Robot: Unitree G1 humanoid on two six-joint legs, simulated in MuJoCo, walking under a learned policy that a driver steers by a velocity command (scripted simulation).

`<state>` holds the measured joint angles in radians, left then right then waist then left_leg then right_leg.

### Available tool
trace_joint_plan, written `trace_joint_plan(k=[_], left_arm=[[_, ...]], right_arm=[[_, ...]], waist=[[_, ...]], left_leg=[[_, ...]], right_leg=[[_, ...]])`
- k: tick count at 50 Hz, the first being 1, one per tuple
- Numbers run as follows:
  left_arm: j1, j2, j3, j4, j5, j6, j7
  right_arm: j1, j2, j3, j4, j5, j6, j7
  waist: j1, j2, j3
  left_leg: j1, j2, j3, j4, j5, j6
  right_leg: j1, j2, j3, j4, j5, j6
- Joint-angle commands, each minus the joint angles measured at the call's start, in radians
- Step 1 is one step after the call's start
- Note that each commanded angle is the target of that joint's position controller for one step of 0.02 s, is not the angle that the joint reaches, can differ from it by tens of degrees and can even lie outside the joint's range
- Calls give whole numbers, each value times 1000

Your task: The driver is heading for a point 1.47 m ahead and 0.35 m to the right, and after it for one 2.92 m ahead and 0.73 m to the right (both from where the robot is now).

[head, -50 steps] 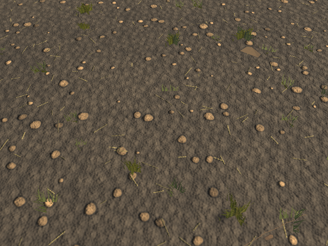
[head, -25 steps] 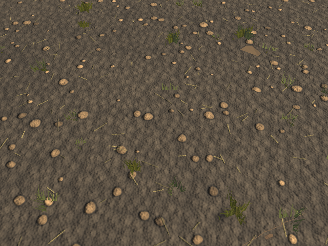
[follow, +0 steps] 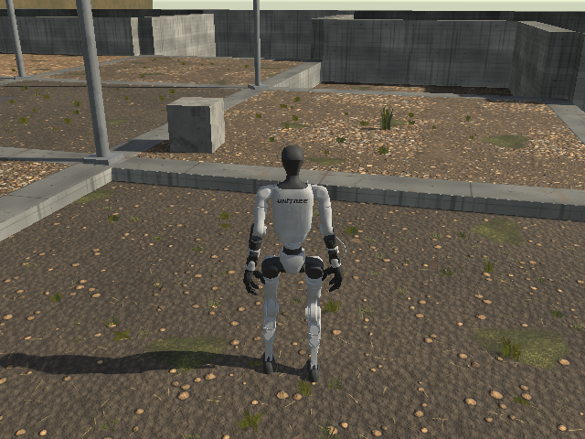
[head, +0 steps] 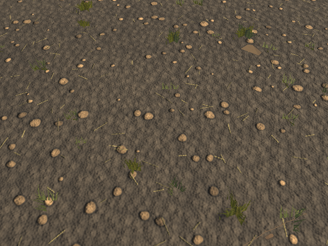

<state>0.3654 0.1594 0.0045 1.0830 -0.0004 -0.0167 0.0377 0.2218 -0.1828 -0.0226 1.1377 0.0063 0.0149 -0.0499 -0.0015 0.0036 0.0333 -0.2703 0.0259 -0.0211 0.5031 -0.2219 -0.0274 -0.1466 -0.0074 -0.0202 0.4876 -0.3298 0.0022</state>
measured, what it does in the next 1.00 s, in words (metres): walks ahead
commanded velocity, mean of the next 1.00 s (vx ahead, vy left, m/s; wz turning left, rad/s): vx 0.24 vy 0.00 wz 0.00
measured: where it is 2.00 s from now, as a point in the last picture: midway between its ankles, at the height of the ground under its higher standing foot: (179, 175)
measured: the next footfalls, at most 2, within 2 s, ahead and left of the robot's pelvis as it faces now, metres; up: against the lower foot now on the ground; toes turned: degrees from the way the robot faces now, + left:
right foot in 1.02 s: +0.47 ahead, -0.11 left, +0.00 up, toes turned -3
left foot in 1.58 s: +0.78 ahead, +0.12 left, +0.00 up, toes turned -4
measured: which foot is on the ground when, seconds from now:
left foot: down 0.00-1.00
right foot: down 0.00-0.56, up 0.58-1.00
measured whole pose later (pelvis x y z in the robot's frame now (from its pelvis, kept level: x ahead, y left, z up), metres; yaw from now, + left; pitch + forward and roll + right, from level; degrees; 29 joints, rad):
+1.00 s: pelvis +0.25 +0.01 -0.02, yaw +0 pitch +2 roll +1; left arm -0.05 0.21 0.03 0.83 -0.03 -0.10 -0.05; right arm 0.53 -0.20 -0.03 1.09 0.01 -0.08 -0.02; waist -0.08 -0.01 0.03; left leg 0.20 0.00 0.05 0.19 -0.42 -0.01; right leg -0.60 -0.03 -0.06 0.56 -0.03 -0.09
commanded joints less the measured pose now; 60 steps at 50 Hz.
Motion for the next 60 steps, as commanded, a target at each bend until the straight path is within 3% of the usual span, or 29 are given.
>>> trace_joint_plan(k=[1, 15, 17, 19, 20, 21, 23, 25, 27, 28, 29, 30, 31, 32, 34, 35, 37, 41, 47, 49, 51, 52, 53, 54, 55, 56, 57, 58, 60], left_arm=[[100, 82, 13, -6, 0, -3, 2], [113, 75, 14, -6, -1, -4, 3], [138, 84, 20, 6, -9, 1, 7], [130, 134, 37, -16, -20, 1, 14], [160, 161, 46, -17, -26, -6, 13], [165, 199, 61, -21, -32, -17, 12], [131, 195, 66, -39, -26, -36, 7], [63, 179, 64, -62, -35, -41, -3], [18, 176, 62, -84, -38, -39, -10], [-24, 137, 48, -106, -28, -49, -15], [-22, 65, 31, -148, -32, -71, -11], [-31, 86, 37, -154, -50, -89, -15], [-47, 100, 39, -160, -59, -99, -26], [-52, 111, 43, -154, -51, -106, -31], [-78, 156, 69, -154, -31, -106, -36], [-78, 147, 72, -151, -32, -99, -43], [-122, 108, 66, -164, -29, -83, -52], [-344, 76, 43, -253, -25, -81, -57], [-479, 116, 40, -314, -34, -92, -86], [-407, 159, 60, -306, -32, -98, -90], [-112, 239, 104, -220, -36, -93, -80], [65, 322, 126, -182, -24, -85, -67], [111, 362, 126, -161, -2, -86, -77], [61, 268, 100, -163, -8, -91, -79], [-38, 223, 87, -174, -14, -96, -78], [-136, 195, 75, -196, -12, -102, -80], [-185, 173, 70, -200, -1, -107, -86], [-200, 145, 61, -190, 8, -111, -89], [-172, 141, 59, -164, 5, -113, -87]], right_arm=[[47, -91, -13, -17, 0, -4, -3], [64, -84, -13, -21, 1, -5, -4], [86, -76, -13, -10, 6, -3, -5], [62, -81, -19, -27, 10, -14, -3], [26, -64, -16, -48, 11, -30, 3], [5, -42, -12, -65, 14, -49, 14], [-31, -45, -13, -98, 24, -84, 33], [33, -50, -18, -89, 36, -107, 45], [233, -75, -44, -1, 25, -109, 49], [385, -147, -70, 24, 20, -110, 45], [502, -256, -88, 25, 19, -121, 56], [419, -186, -59, 8, 1, -138, 58], [318, -136, -44, -25, 5, -147, 58], [246, -114, -32, -49, 5, -147, 63], [219, -76, -15, -61, -1, -134, 68], [250, -66, -10, -55, -4, -127, 64], [300, -88, -10, -47, -5, -117, 49], [292, -140, -15, -77, -12, -106, 28], [335, -166, -33, -72, 11, -102, 23], [306, -191, -43, -83, 4, -95, 23], [269, -193, -43, -98, -6, -80, 27], [272, -153, -25, -127, -20, -82, 32], [417, 20, 17, -126, -3, -108, 46], [327, -84, -7, -132, 27, -140, 51], [217, -139, -23, -172, 50, -154, 52], [158, -153, -26, -187, 43, -160, 41], [138, -151, -38, -188, 26, -153, 32], [171, -133, -42, -183, 21, -136, 30], [194, -98, -43, -181, 20, -110, 27]], waist=[[0, -6, 32], [0, -7, 37], [3, -30, 28], [17, -87, 109], [37, -133, 141], [43, -194, 169], [33, -189, 217], [-23, -157, 191], [-94, -79, 103], [-155, 108, 41], [-166, 348, -30], [-107, 214, 9], [-68, 127, 76], [-43, 72, 83], [-22, 59, 83], [-22, 77, 71], [-26, 67, 74], [-57, 57, 119], [-52, 78, 138], [9, 111, 58], [161, 131, -127], [206, 5, -266], [103, -286, -445], [127, -201, -375], [101, -156, -208], [65, -37, -142], [28, -7, -100], [-11, -30, -93], [-33, -60, -62]], left_leg=[[84, 3, 4, -54, 155, 34], [83, 2, 5, -52, 156, 33], [68, -43, 54, -12, -107, 38], [-68, -73, 89, 75, -344, 53], [-142, -73, 103, 157, -313, 56], [-201, -53, 105, 266, -233, 63], [-284, 17, 47, 341, -252, 97], [-155, 18, 65, 139, -247, 123], [205, -60, 112, -7, -51, 101], [354, 103, -147, -134, -124, 148], [472, 333, -630, -329, -233, 291], [408, 391, -733, -354, -295, 321], [360, 365, -604, -338, -265, 292], [323, 309, -458, -345, -194, 254], [288, 217, -248, -359, 35, 196], [288, 191, -185, -359, 125, 185], [286, 180, -125, -364, 248, 196], [214, 170, -63, -410, 266, 206], [318, 224, -16, -383, 341, 192], [376, 235, 5, -261, 649, 169], [289, 176, 57, 98, 872, 125], [31, 110, 82, 440, 533, 93], [-288, -96, -12, 787, -291, 46], [-390, -56, -137, 911, -317, 74], [-461, -5, -97, 926, -241, 90], [-409, 54, -79, 874, -136, 95], [-349, 90, -68, 816, -81, 95], [-284, 119, -76, 779, -51, 99], [-255, 134, -61, 713, -43, 95]], right_leg=[[-128, -16, 14, -113, 129, -12], [-128, -16, 14, -112, 131, -13], [-132, -6, 17, -129, -135, -38], [-173, -76, 127, -191, -448, -103], [-157, -154, 235, -249, -530, -147], [-141, -254, 363, -307, -558, -200], [-130, -337, 454, -336, -453, -245], [-135, -276, 331, -269, -313, -188], [-272, -147, 162, -86, -119, -127], [-386, -45, 26, 260, 25, -69], [-589, 69, -8, 580, -170, -39], [-664, 13, 119, 777, -185, -64], [-720, -37, 137, 838, -89, -93], [-708, -79, 119, 815, 12, -107], [-647, -122, 82, 701, 123, -103], [-622, -123, 59, 669, 146, -93], [-637, -124, 25, 609, 174, -63], [-612, -98, -10, 305, 298, -26], [-522, -53, -24, 85, 337, -75], [-384, -7, -47, 74, 287, -110], [9, 47, -72, 81, 266, -161], [330, -161, 184, 86, 195, -225], [584, -397, 740, -115, -76, -389], [523, -363, 810, -221, -116, -339], [375, -338, 630, -222, -21, -288], [202, -307, 485, -239, 136, -261], [67, -269, 379, -259, 239, -242], [-7, -234, 304, -287, 263, -233], [-77, -209, 236, -339, 270, -247]])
